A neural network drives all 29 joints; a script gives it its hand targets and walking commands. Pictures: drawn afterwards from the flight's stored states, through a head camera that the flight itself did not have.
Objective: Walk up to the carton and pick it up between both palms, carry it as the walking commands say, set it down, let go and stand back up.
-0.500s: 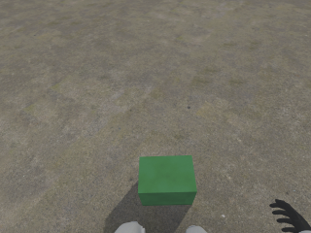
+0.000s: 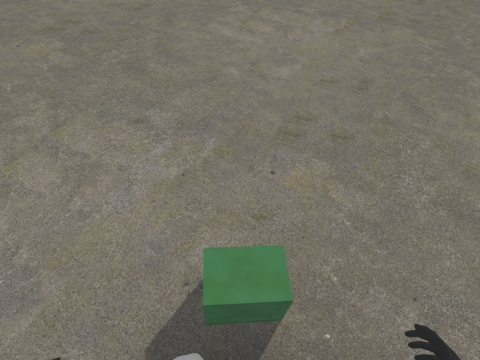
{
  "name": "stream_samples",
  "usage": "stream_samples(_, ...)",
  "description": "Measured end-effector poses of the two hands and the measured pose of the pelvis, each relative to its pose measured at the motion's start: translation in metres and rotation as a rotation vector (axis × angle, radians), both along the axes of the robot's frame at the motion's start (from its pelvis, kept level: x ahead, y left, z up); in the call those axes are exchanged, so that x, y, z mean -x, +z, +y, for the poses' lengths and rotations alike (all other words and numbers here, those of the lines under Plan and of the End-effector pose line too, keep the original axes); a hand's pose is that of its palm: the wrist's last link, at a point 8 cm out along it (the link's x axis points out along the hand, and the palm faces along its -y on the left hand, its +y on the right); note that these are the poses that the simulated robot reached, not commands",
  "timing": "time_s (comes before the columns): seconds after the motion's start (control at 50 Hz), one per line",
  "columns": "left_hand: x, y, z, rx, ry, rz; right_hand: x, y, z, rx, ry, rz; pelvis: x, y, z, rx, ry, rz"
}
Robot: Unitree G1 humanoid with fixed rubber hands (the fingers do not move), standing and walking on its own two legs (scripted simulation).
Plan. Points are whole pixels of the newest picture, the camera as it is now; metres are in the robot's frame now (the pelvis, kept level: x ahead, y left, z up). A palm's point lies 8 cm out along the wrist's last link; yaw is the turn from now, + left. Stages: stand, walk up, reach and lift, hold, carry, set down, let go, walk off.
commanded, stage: walk up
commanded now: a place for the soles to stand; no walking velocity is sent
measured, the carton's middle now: (244, 285) +0.47 -0.05 -0.62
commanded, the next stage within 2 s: none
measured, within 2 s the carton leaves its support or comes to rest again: neither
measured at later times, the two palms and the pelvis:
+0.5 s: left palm out of the picture +0.10 +0.31 -0.07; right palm (450, 353) +0.15 -0.34 -0.05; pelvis +0.01 -0.01 +0.00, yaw +0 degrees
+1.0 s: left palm out of the picture +0.10 +0.31 -0.07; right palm (452, 350) +0.15 -0.34 -0.05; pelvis +0.01 -0.02 +0.00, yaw -1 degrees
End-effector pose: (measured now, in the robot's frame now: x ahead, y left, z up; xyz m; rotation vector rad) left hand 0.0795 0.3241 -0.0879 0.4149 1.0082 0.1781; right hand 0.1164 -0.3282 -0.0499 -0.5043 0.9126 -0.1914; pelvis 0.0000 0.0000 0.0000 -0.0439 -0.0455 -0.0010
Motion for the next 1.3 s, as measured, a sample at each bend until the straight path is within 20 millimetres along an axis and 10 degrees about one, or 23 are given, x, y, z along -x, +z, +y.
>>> stream_samples(1.3, -0.024, 0.018, -0.018, -0.033, -0.015, -0.046, -0.034, 0.001, -0.014, -0.039, 0.009, -0.091, -0.013, 0.003, -0.020, -0.020, -0.010, 0.023)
